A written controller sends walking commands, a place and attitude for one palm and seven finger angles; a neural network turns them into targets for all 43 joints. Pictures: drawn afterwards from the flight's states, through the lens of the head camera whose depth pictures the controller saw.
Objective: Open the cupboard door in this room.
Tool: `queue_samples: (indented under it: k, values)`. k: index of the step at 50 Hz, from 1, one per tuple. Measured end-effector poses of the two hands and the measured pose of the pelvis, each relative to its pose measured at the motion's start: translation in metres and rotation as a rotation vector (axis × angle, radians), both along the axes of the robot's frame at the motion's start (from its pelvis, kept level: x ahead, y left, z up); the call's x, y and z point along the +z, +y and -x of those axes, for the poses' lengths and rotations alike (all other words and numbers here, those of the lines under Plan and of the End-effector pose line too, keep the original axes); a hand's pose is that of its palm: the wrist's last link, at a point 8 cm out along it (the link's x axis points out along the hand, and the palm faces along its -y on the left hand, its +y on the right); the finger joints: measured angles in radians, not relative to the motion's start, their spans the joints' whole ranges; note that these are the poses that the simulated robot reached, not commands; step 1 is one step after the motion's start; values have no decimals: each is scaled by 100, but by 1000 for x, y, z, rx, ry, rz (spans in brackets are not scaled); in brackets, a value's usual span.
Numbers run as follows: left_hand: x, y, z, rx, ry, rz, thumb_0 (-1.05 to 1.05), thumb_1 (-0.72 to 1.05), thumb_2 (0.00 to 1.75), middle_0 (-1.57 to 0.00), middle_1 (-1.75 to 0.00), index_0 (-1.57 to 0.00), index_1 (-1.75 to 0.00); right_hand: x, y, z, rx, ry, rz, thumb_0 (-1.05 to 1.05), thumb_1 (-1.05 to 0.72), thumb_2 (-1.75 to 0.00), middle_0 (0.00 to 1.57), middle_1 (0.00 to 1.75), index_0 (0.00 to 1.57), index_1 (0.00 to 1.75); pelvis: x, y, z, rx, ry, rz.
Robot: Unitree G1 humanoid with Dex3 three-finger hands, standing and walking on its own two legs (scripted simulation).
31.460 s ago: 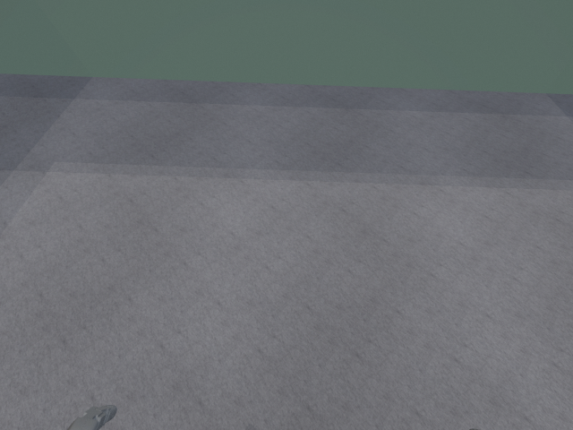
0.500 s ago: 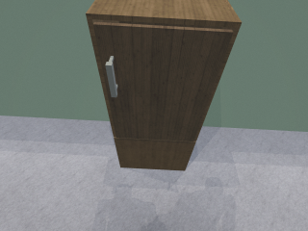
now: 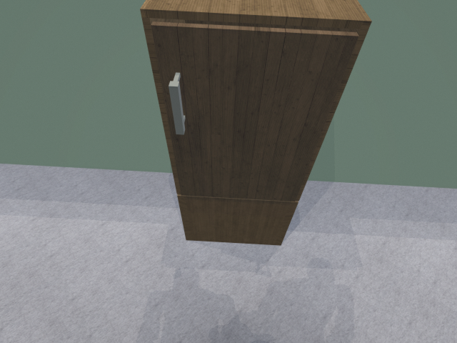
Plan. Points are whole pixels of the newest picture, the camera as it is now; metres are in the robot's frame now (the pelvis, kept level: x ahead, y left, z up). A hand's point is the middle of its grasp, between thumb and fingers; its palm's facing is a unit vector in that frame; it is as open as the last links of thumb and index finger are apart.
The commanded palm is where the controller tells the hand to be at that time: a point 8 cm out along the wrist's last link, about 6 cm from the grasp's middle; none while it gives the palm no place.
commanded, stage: look again from close up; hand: left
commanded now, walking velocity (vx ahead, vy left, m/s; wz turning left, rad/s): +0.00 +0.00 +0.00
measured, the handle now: (178, 104) +0.61 +0.16 +0.06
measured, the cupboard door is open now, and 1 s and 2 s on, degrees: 0 0 0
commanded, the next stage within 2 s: shuffle to correct the standing spot in 0.38 s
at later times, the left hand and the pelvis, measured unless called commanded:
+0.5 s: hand out of the picture -0.05 +0.15 -0.18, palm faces +0.03 -0.98 -0.18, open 7.4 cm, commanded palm none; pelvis -0.04 -0.02 +0.00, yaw +0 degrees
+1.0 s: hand out of the picture -0.03 +0.13 -0.19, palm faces +0.12 -0.98 -0.15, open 7.4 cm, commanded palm none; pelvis +0.03 -0.02 -0.01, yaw +2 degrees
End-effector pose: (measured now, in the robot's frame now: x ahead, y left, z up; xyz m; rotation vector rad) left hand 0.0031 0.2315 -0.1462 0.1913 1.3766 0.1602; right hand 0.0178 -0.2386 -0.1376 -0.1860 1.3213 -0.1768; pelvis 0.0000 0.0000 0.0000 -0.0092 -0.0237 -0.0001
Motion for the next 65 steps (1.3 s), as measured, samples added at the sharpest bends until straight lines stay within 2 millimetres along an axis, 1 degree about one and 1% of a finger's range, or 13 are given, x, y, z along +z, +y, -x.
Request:
queue_samples:
  k: [6,11,22,31,38,42,45,48,51,54,57,60,65]
  values:
    - [2,5,6,9,-48,-20,0,90,90,-19,-30,-20,-30,-10,7,-4,23,-78,-29,1,-90,-90,20,30,20,30,-6,1,14,4,-22,-5]
    - [3,0,15,6,-76,-13,0,91,90,-19,-30,-20,-30,-9,4,2,19,-107,-39,1,-93,-90,20,30,20,30,-6,-4,25,1,-27,-12]
    - [-2,-26,52,20,-23,35,0,90,90,-19,-30,-20,-30,-8,-4,50,-1,-15,-47,1,-91,-90,20,30,20,30,-4,-17,40,0,-6,-15]
    - [-9,-42,73,48,40,77,0,90,90,-20,-30,-20,-30,-7,-2,87,-28,101,-53,1,-91,-90,20,30,20,30,-5,-23,37,5,5,-9]
    - [-13,-45,73,69,70,91,0,90,90,-19,-30,-20,-30,-10,3,88,-54,126,-59,1,-90,-90,20,30,20,30,-9,-23,22,3,11,-6]
    - [-14,-47,61,72,69,84,0,91,90,-19,-30,-20,-30,-15,4,76,-63,122,-74,1,-90,-90,20,30,20,30,-11,-26,8,3,14,-13]
    - [-13,-50,51,90,54,77,0,91,90,-19,-30,-20,-30,-19,4,59,-48,121,-87,1,-90,-90,20,30,20,30,-13,-28,-4,11,21,-7]
    - [-14,-51,43,123,47,78,0,91,90,-19,-30,-20,-30,-19,5,31,-15,111,-86,1,-90,-90,20,30,20,30,-14,-26,-18,30,30,0]
    - [-17,-50,39,140,74,91,0,90,90,-19,-30,-20,-30,-16,6,-7,17,61,-65,1,-91,-90,20,30,20,30,-15,-20,-34,35,33,-2]
    - [-21,-47,27,119,130,104,0,90,90,-19,-30,-20,-30,-14,3,-32,3,0,-30,2,-93,-90,20,30,20,30,-17,-16,-51,10,32,-17]
    - [-17,-44,-4,74,134,101,0,91,90,-19,-30,-20,-30,-7,1,-41,-28,-22,-20,2,-93,-90,20,30,20,30,-11,-18,-66,-7,37,-20]
    - [-11,-43,-50,48,66,89,0,91,90,-19,-30,-20,-30,-2,1,-40,-34,25,-30,1,-92,-90,20,30,20,30,-4,-24,-78,-1,43,-16]
    - [-1,-37,-113,17,-24,8,3,95,90,-19,-30,-20,-30,-9,-1,-38,-41,134,-78,1,-91,-90,20,30,20,30,-4,-41,-95,11,37,-21]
